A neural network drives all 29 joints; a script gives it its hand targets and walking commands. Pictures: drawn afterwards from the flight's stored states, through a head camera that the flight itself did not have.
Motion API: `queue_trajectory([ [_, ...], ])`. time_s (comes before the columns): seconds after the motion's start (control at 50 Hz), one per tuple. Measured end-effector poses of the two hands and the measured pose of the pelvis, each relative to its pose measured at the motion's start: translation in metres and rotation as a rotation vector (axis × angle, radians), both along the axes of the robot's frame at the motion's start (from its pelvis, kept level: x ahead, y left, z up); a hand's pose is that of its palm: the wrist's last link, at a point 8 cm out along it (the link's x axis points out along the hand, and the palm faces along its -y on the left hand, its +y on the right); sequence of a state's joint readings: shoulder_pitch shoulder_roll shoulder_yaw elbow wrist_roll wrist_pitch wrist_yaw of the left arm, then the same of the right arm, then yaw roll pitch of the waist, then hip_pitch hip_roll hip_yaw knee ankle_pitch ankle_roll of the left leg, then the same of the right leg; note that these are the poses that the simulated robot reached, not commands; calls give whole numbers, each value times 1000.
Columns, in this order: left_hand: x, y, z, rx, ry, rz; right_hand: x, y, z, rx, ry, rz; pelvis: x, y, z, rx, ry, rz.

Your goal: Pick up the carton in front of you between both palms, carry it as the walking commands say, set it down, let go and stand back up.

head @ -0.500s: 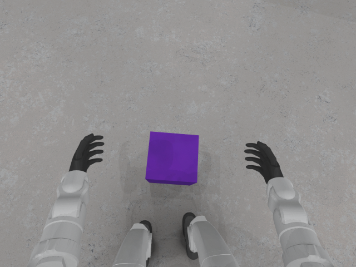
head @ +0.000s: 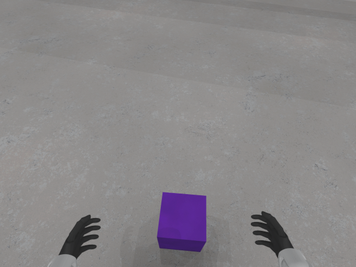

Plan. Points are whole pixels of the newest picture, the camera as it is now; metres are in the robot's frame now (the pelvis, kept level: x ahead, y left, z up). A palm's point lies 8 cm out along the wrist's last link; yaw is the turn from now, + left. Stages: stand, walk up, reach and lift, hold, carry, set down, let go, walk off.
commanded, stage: let go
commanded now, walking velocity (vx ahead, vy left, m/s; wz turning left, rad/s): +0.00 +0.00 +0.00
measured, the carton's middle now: (182, 222) +0.37 -0.04 -0.65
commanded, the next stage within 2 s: stand in 0.32 s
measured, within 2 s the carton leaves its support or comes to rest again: neither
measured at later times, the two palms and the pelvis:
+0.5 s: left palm out of the picture +0.13 +0.27 -0.08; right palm (303, 254) +0.15 -0.28 -0.08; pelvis +0.00 -0.01 -0.01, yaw +0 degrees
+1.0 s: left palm out of the picture +0.12 +0.28 -0.09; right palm (312, 264) +0.13 -0.31 -0.10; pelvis +0.00 -0.02 +0.00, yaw +1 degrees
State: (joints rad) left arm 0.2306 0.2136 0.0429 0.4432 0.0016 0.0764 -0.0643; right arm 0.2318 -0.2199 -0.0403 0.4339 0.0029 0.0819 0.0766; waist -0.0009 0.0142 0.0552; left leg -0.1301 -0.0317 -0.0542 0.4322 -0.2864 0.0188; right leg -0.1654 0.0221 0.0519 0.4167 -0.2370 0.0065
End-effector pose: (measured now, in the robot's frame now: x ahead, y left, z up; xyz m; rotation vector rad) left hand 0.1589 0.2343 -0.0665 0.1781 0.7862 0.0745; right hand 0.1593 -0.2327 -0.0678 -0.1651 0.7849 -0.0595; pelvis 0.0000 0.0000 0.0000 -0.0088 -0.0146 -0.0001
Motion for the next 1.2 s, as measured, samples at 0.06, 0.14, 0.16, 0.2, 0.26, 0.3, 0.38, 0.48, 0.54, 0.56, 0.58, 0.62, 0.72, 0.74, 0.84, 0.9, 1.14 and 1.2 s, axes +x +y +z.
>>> queue_trajectory([
  [0.06,-4,0,1,-3,5,0,2,2,0,0,0,6,-2,1,-1,0,-33,2],
  [0.14,-5,-2,1,-6,8,-1,1,2,1,-3,7,6,-5,0,-1,0,-62,4],
  [0.16,-4,-3,1,-7,8,-1,0,2,1,-4,9,5,-5,-1,-1,0,-66,4],
  [0.2,-4,-5,1,-8,8,-1,-2,0,1,-6,13,3,-6,-2,-2,0,-74,5],
  [0.26,-7,-7,-2,-1,5,9,-3,-6,2,-37,29,-9,-7,-4,-3,2,-79,-1],
  [0.3,-9,-8,-4,3,5,12,-3,-10,3,-53,32,-17,-7,-6,-4,3,-82,-3],
  [0.38,-15,0,-12,66,29,19,-3,-24,-1,-107,22,-32,-7,-9,-6,2,-48,0],
  [0.48,-29,27,-17,156,88,55,-11,-48,-12,-165,50,-41,-5,-11,-7,2,-11,5],
  [0.54,-35,39,-17,186,115,71,-15,-56,-17,-180,76,-39,-3,-12,-7,2,-1,7],
  [0.56,-36,41,-16,193,121,76,-16,-58,-18,-184,83,-38,-2,-13,-6,2,1,8],
  [0.58,-37,43,-16,199,127,79,-16,-59,-19,-187,90,-37,-1,-13,-6,3,2,9],
  [0.62,-39,45,-17,206,137,84,-17,-61,-21,-190,101,-35,0,-13,-6,4,4,10],
  [0.72,-39,45,-18,208,154,89,-19,-63,-25,-193,122,-33,3,-15,-5,5,2,13],
  [0.74,-39,45,-19,206,157,89,-19,-64,-26,-193,127,-32,4,-15,-4,5,1,14],
  [0.84,-38,42,-22,198,170,90,-23,-66,-27,-198,146,-35,5,-16,-4,6,-3,15],
  [0.9,-40,42,-23,196,179,91,-25,-69,-28,-202,158,-37,5,-16,-3,7,-5,15],
  [1.14,-52,46,-26,200,222,99,-41,-76,-30,-216,204,-46,1,-17,0,8,-18,13],
  [1.2,-57,48,-26,202,233,101,-45,-78,-31,-218,215,-48,-1,-17,0,8,-21,13],
])
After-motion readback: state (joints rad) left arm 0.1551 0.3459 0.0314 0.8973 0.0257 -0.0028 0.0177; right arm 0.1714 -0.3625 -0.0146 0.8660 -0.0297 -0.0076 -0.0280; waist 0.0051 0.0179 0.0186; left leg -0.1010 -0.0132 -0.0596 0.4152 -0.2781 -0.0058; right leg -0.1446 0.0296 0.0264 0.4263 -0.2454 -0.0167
